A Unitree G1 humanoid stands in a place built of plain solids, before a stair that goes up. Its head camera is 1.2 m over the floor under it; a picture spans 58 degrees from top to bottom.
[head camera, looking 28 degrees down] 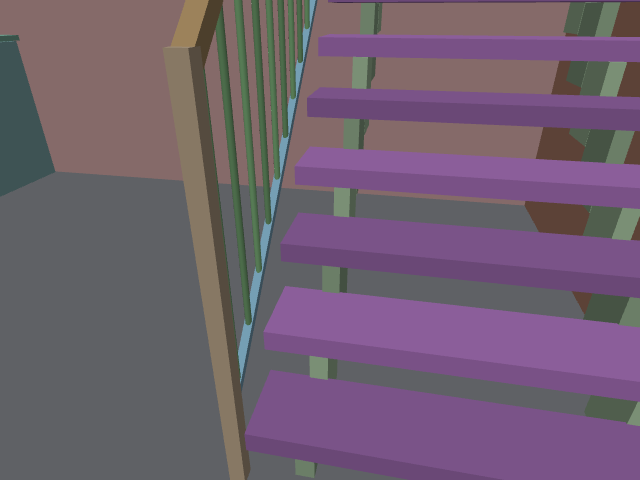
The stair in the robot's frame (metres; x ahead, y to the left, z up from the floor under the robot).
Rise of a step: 0.19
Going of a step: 0.20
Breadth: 1.21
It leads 11 degrees to the right of straight ahead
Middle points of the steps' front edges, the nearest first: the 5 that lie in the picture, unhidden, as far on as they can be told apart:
0.87 -0.43 0.37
1.07 -0.47 0.56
1.27 -0.51 0.74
1.48 -0.55 0.93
1.68 -0.59 1.11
